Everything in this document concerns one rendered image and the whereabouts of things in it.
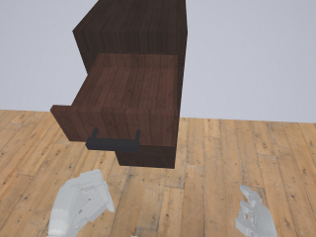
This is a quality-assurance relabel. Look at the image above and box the handle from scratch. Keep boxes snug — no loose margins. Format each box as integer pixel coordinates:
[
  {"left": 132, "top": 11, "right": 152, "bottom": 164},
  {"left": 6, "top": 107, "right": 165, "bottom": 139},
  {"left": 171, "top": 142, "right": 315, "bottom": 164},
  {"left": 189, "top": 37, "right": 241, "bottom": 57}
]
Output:
[{"left": 85, "top": 127, "right": 141, "bottom": 153}]

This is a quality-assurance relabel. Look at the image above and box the robot right hand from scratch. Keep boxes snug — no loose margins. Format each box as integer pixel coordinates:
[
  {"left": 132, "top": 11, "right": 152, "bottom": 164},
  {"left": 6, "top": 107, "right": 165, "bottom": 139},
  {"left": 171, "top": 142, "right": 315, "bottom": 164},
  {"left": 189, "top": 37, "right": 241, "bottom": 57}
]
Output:
[{"left": 235, "top": 185, "right": 277, "bottom": 237}]

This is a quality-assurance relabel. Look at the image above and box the cabinet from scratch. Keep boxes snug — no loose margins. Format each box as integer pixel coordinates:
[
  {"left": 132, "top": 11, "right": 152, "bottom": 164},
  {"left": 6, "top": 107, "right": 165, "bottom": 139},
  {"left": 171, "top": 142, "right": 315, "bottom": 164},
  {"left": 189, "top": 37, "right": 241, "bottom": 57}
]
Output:
[{"left": 72, "top": 0, "right": 188, "bottom": 169}]

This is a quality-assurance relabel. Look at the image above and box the drawer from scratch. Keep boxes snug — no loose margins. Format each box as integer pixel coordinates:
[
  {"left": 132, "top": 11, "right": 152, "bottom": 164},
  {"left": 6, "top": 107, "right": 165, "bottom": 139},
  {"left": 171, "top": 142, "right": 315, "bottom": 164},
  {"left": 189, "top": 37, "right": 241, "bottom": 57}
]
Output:
[{"left": 50, "top": 53, "right": 179, "bottom": 147}]

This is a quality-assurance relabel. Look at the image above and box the robot left hand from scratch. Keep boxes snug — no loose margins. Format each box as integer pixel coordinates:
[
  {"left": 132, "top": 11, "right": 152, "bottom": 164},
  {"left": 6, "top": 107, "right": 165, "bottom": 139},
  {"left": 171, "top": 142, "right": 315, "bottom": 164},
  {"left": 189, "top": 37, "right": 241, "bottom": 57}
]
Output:
[{"left": 47, "top": 169, "right": 115, "bottom": 237}]

